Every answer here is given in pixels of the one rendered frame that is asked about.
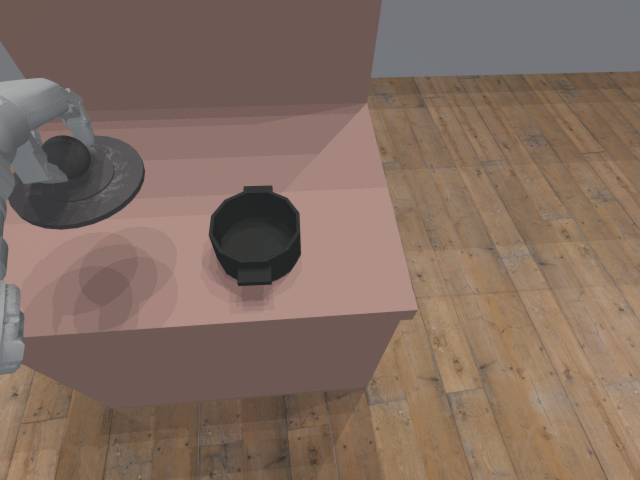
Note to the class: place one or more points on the pot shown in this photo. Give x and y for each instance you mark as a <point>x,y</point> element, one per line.
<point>256,235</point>

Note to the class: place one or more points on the knob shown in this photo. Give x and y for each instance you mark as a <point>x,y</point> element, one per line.
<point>69,154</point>

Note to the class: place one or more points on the robot left forearm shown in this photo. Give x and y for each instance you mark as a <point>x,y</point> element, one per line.
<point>14,132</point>

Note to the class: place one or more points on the table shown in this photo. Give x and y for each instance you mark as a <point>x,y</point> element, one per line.
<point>214,95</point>

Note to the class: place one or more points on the lid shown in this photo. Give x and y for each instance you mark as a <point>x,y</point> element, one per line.
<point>113,179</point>

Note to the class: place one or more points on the left robot upper arm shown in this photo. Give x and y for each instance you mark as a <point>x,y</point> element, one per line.
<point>11,329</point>

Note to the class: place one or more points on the robot left hand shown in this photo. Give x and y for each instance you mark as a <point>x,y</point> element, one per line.
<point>42,100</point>

